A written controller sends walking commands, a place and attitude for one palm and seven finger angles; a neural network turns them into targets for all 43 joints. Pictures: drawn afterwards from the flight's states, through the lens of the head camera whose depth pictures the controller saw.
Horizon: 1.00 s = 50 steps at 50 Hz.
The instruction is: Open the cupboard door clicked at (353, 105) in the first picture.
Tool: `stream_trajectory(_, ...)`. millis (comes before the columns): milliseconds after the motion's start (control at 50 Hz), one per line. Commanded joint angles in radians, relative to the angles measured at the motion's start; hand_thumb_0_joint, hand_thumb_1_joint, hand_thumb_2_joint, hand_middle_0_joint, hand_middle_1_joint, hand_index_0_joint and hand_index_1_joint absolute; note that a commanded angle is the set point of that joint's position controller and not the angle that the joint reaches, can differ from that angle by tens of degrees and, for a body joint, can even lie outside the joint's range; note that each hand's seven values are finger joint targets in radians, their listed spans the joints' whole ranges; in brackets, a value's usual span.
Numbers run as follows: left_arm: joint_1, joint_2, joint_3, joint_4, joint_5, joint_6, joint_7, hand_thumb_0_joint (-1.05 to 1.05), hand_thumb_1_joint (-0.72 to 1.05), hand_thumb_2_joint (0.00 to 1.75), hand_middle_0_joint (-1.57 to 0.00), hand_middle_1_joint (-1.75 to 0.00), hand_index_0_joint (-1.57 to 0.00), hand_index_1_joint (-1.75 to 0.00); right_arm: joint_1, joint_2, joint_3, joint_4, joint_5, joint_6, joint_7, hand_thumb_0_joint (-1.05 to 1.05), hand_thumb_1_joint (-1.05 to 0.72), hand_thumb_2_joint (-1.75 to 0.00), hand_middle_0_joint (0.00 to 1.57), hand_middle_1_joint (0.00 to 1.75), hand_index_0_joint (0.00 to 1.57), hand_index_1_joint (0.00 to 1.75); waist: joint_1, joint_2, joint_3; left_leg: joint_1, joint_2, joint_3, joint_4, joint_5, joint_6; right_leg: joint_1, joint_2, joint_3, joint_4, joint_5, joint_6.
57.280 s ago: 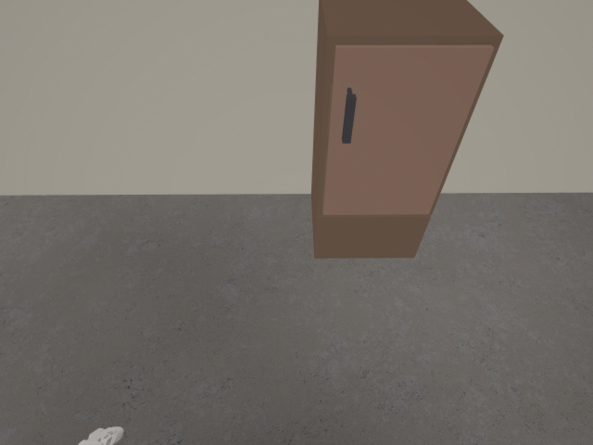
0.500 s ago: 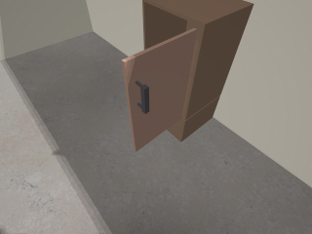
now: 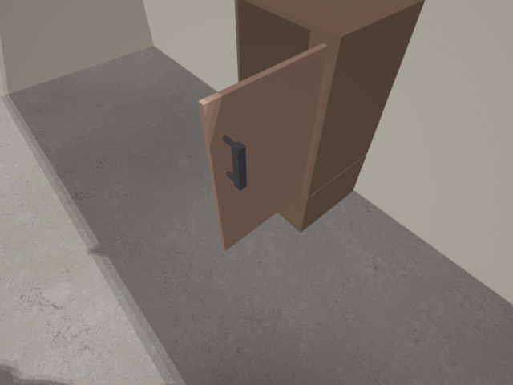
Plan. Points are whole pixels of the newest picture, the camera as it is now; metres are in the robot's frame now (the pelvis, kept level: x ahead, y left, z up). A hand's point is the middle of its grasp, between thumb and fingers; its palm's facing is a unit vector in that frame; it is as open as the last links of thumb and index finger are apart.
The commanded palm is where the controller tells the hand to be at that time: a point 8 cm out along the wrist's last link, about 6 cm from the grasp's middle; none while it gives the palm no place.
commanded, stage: look to check the result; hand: left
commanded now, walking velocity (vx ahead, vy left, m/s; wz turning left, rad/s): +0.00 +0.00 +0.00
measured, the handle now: (233, 162) +0.60 +0.09 -0.06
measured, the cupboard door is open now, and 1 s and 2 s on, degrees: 91 91 91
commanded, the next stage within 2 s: stand and wait in 0.24 s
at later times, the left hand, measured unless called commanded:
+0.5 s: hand out of the picture +0.02 +0.16 -0.17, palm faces +0.04 -0.98 -0.20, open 7.4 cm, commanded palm none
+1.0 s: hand out of the picture +0.03 +0.16 -0.17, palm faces +0.04 -0.98 -0.21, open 7.4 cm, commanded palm none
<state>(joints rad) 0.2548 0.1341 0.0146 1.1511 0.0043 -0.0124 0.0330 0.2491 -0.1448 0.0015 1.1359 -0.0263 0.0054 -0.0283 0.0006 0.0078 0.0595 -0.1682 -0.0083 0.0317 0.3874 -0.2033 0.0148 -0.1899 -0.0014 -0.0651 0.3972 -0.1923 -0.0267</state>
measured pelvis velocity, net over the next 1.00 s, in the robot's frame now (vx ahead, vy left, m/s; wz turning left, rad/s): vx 0.02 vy -0.02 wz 0.00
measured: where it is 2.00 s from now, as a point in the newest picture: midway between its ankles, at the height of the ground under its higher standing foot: outside the picture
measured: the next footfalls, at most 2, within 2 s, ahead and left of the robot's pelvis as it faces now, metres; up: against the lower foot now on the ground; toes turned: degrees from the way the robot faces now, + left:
none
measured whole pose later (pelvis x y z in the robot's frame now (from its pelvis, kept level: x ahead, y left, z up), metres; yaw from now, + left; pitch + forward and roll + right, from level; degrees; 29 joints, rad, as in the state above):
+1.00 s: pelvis +0.02 -0.02 +0.00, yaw +0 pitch -1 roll +0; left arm 0.24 0.16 0.01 1.15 0.00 -0.02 0.03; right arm 0.24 -0.16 0.00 1.15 -0.03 0.00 -0.03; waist 0.00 0.01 0.05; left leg -0.11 0.02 0.02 0.35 -0.22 -0.02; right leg -0.13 0.03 -0.07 0.36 -0.21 -0.06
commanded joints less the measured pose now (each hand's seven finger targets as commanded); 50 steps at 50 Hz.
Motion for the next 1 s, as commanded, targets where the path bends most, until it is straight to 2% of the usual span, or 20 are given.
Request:
stream_trajectory(0,0.059,0.109,0.014,-0.027,0.004,-0.011,0.004,0.00,0.90,0.90,-0.20,-0.30,-0.20,-0.30,0.067,-0.092,-0.012,-0.017,0.006,-0.013,-0.010,0.00,-0.90,-0.90,0.20,0.30,0.20,0.30,-0.006,-0.019,-0.005,-0.012,0.102,-0.085,-0.072,0.087,0.014,0.014,-0.106,0.100,-0.087,0.040,-0.015)
stream_trajectory(60,0.052,0.110,0.012,-0.024,0.003,-0.009,0.004,0.00,0.90,0.90,-0.20,-0.30,-0.20,-0.30,0.064,-0.090,-0.008,-0.010,0.004,-0.014,-0.009,0.00,-0.90,-0.90,0.20,0.30,0.20,0.30,-0.006,0.006,-0.008,-0.013,0.101,-0.086,-0.079,0.090,0.011,0.023,-0.108,0.103,-0.085,0.046,-0.014)
stream_trajectory(120,0.048,0.114,0.012,-0.022,0.004,-0.009,0.004,0.00,0.90,0.90,-0.20,-0.30,-0.20,-0.30,0.060,-0.090,-0.009,-0.008,0.004,-0.013,-0.009,0.00,-0.90,-0.90,0.20,0.30,0.20,0.30,-0.006,-0.012,0.004,-0.014,0.101,-0.084,-0.079,0.090,0.010,0.021,-0.109,0.100,-0.090,0.044,-0.014)
stream_trajectory(180,0.050,0.118,0.012,-0.025,0.002,-0.012,0.004,0.00,0.90,0.90,-0.20,-0.30,-0.20,-0.30,0.062,-0.094,-0.009,-0.007,0.004,-0.015,-0.009,0.00,-0.90,-0.90,0.20,0.30,0.20,0.30,-0.006,-0.018,-0.017,0.004,0.101,-0.083,-0.074,0.114,0.011,0.034,-0.110,0.104,-0.089,0.075,-0.015)
stream_trajectory(280,0.047,0.121,0.013,-0.025,0.001,-0.014,0.004,0.00,0.90,0.90,-0.20,-0.30,-0.20,-0.30,0.058,-0.093,-0.008,-0.003,0.005,-0.016,-0.010,0.00,-0.90,-0.90,0.20,0.30,0.20,0.30,-0.004,0.000,-0.018,0.007,0.100,-0.080,-0.073,0.130,0.008,0.047,-0.112,0.103,-0.088,0.103,-0.016)
stream_trajectory(320,0.046,0.122,0.012,-0.024,0.001,-0.014,0.005,0.00,0.90,0.90,-0.20,-0.30,-0.20,-0.30,0.057,-0.092,-0.010,-0.002,0.005,-0.013,-0.010,0.00,-0.90,-0.90,0.20,0.30,0.20,0.30,-0.006,-0.021,-0.002,0.006,0.100,-0.077,-0.071,0.122,0.009,0.037,-0.112,0.103,-0.095,0.100,-0.016)
stream_trajectory(400,0.046,0.127,0.013,-0.027,0.002,-0.016,0.005,0.00,0.90,0.90,-0.20,-0.30,-0.20,-0.30,0.056,-0.100,-0.011,-0.002,0.006,-0.012,-0.011,0.00,-0.90,-0.90,0.20,0.30,0.20,0.30,-0.005,-0.015,-0.002,0.010,0.100,-0.074,-0.070,0.113,0.007,0.038,-0.108,0.105,-0.103,0.095,-0.016)
stream_trajectory(480,0.047,0.127,0.013,-0.027,0.000,-0.018,0.005,0.00,0.90,0.90,-0.20,-0.30,-0.20,-0.30,0.059,-0.099,-0.011,-0.002,0.005,-0.015,-0.012,0.00,-0.90,-0.90,0.20,0.30,0.20,0.30,-0.007,-0.010,-0.027,0.025,0.101,-0.071,-0.068,0.136,0.006,0.058,-0.112,0.108,-0.096,0.145,-0.017)
stream_trajectory(680,0.045,0.134,0.015,-0.026,0.000,-0.019,0.005,0.00,0.90,0.90,-0.20,-0.30,-0.20,-0.30,0.056,-0.105,-0.011,0.000,0.005,-0.015,-0.014,0.00,-0.90,-0.90,0.20,0.30,0.20,0.30,-0.006,-0.012,-0.007,0.024,0.104,-0.070,-0.076,0.136,0.005,0.058,-0.111,0.109,-0.103,0.153,-0.019)
stream_trajectory(760,0.046,0.136,0.016,-0.027,0.001,-0.021,0.005,0.00,0.90,0.90,-0.20,-0.30,-0.20,-0.30,0.055,-0.111,-0.013,-0.004,0.005,-0.016,-0.014,0.00,-0.90,-0.90,0.20,0.30,0.20,0.30,-0.007,-0.007,-0.024,0.036,0.105,-0.069,-0.072,0.147,0.006,0.067,-0.112,0.110,-0.101,0.179,-0.020)
stream_trajectory(980,0.037,0.145,0.017,-0.027,0.000,-0.019,0.004,0.00,0.90,0.90,-0.20,-0.30,-0.20,-0.30,0.047,-0.119,-0.012,-0.003,0.004,-0.014,-0.014,0.00,-0.90,-0.90,0.20,0.30,0.20,0.30,-0.006,-0.008,0.005,0.027,0.105,-0.067,-0.082,0.116,0.003,0.054,-0.110,0.115,-0.119,0.131,-0.021)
